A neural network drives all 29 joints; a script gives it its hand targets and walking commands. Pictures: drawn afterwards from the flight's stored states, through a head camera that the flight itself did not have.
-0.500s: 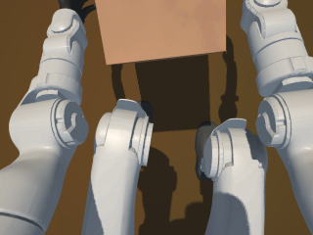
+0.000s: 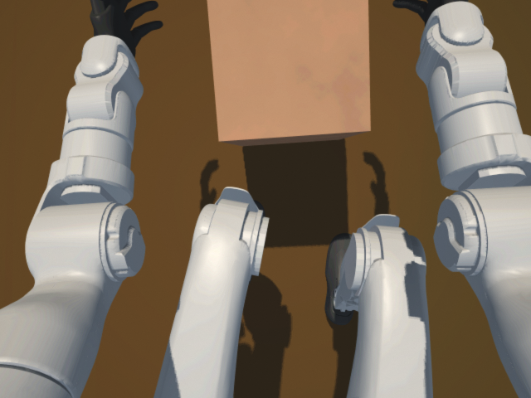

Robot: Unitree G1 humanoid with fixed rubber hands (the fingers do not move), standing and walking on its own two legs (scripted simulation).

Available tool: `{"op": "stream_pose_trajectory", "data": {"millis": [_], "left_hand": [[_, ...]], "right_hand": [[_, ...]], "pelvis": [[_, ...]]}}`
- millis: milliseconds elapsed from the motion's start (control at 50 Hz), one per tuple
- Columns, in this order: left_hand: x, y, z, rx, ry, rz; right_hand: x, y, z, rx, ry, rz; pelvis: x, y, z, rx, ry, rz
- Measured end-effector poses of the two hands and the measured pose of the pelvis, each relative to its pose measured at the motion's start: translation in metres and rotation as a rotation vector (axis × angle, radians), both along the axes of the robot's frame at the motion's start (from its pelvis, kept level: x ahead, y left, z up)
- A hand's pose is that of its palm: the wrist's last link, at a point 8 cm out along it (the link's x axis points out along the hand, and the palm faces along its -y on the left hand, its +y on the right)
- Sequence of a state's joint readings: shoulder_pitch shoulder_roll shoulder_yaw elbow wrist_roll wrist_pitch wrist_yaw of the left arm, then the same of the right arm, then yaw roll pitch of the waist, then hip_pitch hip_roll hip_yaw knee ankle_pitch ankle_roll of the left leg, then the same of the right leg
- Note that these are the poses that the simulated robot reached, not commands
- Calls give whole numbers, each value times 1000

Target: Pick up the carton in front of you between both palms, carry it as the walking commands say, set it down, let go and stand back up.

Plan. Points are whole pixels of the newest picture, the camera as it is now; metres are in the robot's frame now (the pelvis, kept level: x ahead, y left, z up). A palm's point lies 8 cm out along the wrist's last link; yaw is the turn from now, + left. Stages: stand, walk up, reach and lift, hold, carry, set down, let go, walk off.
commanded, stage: set down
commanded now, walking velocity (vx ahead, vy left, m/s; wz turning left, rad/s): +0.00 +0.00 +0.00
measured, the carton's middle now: (288, 81) +0.51 +0.08 -0.30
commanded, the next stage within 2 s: let go in 0.70 s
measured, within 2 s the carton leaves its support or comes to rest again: neither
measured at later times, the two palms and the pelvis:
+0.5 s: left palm out of the picture +0.49 +0.29 +0.03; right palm out of the picture +0.57 -0.09 +0.03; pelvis +0.02 +0.00 +0.13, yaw +0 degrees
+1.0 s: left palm out of the picture +0.43 +0.29 +0.15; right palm out of the picture +0.49 -0.12 +0.15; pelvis +0.06 +0.01 +0.26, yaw +0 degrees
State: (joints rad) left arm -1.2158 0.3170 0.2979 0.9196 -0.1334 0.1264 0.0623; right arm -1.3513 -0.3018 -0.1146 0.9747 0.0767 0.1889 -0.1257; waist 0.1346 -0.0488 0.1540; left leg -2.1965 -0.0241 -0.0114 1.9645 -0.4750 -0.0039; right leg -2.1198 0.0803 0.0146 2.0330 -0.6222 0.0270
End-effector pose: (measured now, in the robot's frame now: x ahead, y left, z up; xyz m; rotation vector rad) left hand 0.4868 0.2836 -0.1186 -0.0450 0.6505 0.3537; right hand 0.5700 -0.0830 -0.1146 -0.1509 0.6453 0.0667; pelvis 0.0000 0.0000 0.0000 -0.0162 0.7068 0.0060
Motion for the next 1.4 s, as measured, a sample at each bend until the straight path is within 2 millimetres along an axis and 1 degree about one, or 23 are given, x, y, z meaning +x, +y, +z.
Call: {"op": "stream_pose_trajectory", "data": {"millis": [100, 280, 360, 460, 640, 720, 800, 840, 880, 960, 1020, 1060, 1180, 1280, 1400], "left_hand": [[1, 0, 31, 4, -5, -5], [4, 2, 78, 17, -13, -13], [2, 6, 103, 17, -11, -14], [0, 10, 136, 10, -11, -15], [-1, 9, 193, 5, -19, -27], [-2, 8, 214, 7, -17, -33], [-6, 6, 231, 19, -4, -60], [-10, 5, 237, 29, 11, -87], [-18, 4, 244, 41, 34, -121], [-42, 1, 258, 64, 93, -197], [-62, 2, 273, 76, 129, -238], [-74, 4, 285, 82, 142, -255], [-104, 5, 319, 87, 150, -271], [-132, -4, 343, 79, 153, -267], [-170, -23, 371, 76, 158, -261]], "right_hand": [[2, -3, 31, 3, 1, -7], [1, -11, 70, 2, -19, -5], [0, -11, 93, 1, -19, 2], [1, -10, 127, 1, -14, 7], [2, -12, 187, 2, -12, 5], [-1, -14, 208, 2, -7, 3], [-8, -18, 224, -13, -2, -8], [-16, -21, 231, -30, 4, -18], [-28, -26, 238, -51, 14, -33], [-62, -36, 252, -83, 46, -68], [-89, -44, 266, -94, 68, -87], [-103, -48, 276, -94, 76, -93], [-130, -60, 306, -90, 80, -83], [-155, -74, 327, -86, 88, -73], [-191, -98, 351, -82, 100, -68]], "pelvis": [[3, 0, 24, -6, 48, 3], [11, 0, 63, -4, 91, -2], [15, 0, 85, -1, 97, 0], [22, -1, 114, 0, 98, 5], [33, 0, 167, -5, 92, 12], [36, 1, 189, -6, 86, 11], [40, 3, 208, -9, 76, 11], [43, 5, 218, -11, 66, 11], [47, 7, 228, -13, 50, 11], [58, 11, 250, -16, -3, 10], [66, 15, 267, -16, -54, 10], [72, 17, 276, -14, -89, 11], [90, 22, 298, -7, -185, 16], [104, 21, 313, 2, -270, 21], [118, 14, 331, 15, -394, 25]]}}
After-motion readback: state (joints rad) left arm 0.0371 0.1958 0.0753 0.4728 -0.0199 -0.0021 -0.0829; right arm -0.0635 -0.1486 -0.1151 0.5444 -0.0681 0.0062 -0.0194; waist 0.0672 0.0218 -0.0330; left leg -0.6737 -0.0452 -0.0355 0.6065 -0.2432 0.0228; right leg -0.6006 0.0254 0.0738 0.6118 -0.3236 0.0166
